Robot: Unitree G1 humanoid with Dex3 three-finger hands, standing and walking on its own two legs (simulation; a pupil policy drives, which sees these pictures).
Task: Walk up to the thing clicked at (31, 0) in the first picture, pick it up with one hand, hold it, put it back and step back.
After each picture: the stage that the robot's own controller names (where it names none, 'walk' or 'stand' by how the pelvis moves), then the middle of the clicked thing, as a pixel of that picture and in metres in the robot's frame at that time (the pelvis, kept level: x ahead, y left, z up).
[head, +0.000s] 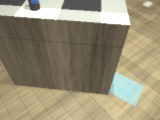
stand; out of the picture +0.92 +0.30 +0.06
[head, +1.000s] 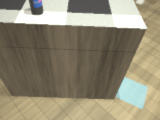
walk; (35, 2) +0.80 +0.24 +0.09
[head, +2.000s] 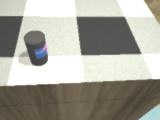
rise first; (37, 49) +0.43 +0.17 +0.07
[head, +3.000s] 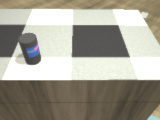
stand; (30, 49) +0.47 +0.23 +0.08
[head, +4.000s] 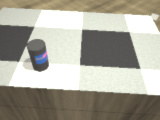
stand; (38, 56) +0.45 +0.19 +0.06
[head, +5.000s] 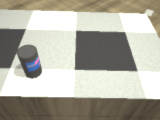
stand; (30, 62) +0.41 +0.21 +0.06
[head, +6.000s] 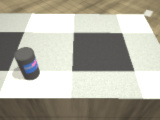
stand; (28, 64) +0.41 +0.21 +0.06
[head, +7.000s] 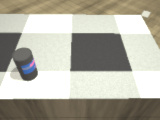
stand; (26, 65) +0.41 +0.22 +0.06
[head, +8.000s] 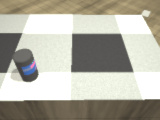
rise first; (26, 66) +0.40 +0.22 +0.06
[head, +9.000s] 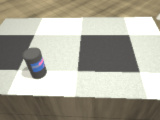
rise first; (35, 63) +0.42 +0.22 +0.06
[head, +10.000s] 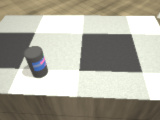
go down; (36, 62) +0.41 +0.22 +0.06
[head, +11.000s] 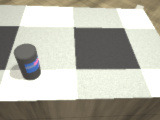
go down; (28, 63) +0.39 +0.19 +0.08
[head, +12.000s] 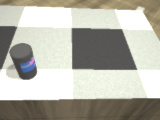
approach; (24, 62) +0.40 +0.20 +0.08
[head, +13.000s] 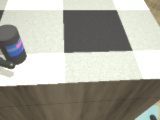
close in; (11, 46) +0.43 +0.22 +0.11
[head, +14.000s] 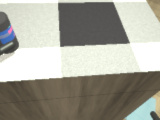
lift; (2, 33) +0.47 +0.23 +0.12
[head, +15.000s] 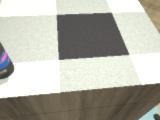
lift; out of the picture +0.38 +0.24 +0.12
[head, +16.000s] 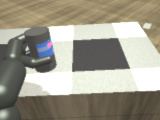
lift; (41, 49) +0.34 +0.12 +0.24
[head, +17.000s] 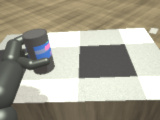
hold; (39, 52) +0.33 +0.14 +0.24
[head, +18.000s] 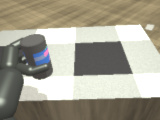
hold; (38, 57) +0.32 +0.14 +0.22
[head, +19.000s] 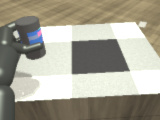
crouch; (31, 38) +0.39 +0.16 +0.24
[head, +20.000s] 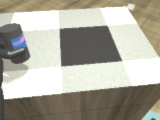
lower; (15, 43) +0.44 +0.20 +0.15
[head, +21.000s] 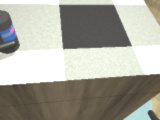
lower; (3, 33) +0.46 +0.22 +0.12
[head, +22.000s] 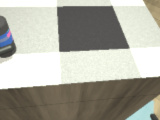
lower; (0, 37) +0.45 +0.24 +0.12
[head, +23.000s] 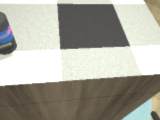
lower; (0, 34) +0.46 +0.23 +0.12
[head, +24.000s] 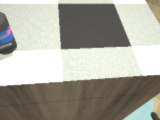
rest; (0, 34) +0.46 +0.23 +0.12
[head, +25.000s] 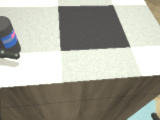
withdraw; (5, 38) +0.45 +0.22 +0.12
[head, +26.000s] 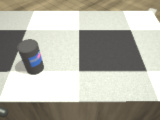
sink last; (31, 57) +0.41 +0.21 +0.10
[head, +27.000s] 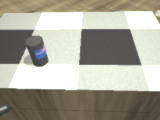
stand; (37, 51) +0.47 +0.22 +0.08
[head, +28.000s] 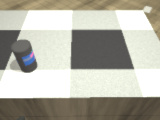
stand; (25, 56) +0.43 +0.23 +0.06
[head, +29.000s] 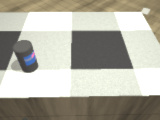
stand; (26, 57) +0.44 +0.23 +0.06
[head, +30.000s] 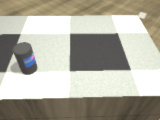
walk; (26, 59) +0.44 +0.23 +0.06
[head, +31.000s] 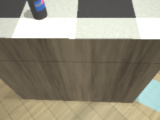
walk; (36, 4) +0.65 +0.21 +0.08
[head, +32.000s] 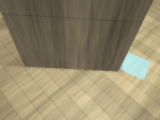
walk; out of the picture +1.03 +0.14 +0.08
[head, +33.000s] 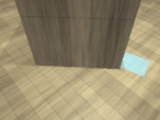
stand; out of the picture +1.23 +0.19 +0.08
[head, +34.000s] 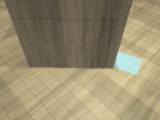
stand; out of the picture +1.22 +0.23 +0.06
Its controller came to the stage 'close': yes
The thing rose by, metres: 0.21
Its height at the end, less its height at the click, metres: +0.00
